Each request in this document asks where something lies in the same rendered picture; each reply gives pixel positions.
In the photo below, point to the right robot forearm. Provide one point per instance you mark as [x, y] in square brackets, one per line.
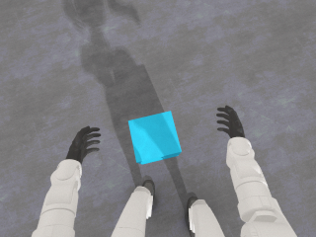
[255, 200]

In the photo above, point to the left robot shin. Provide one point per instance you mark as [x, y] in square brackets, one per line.
[141, 189]

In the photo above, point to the left robot foot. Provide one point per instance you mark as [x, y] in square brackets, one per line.
[149, 185]

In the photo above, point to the robot left hand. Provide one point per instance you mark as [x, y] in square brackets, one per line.
[77, 150]

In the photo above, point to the robot right hand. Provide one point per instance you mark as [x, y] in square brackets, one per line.
[235, 126]

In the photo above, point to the left robot forearm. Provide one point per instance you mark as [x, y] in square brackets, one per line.
[60, 204]

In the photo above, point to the robot right upper arm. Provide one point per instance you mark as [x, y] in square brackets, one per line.
[266, 229]

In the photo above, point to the carton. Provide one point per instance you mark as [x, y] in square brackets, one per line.
[154, 138]

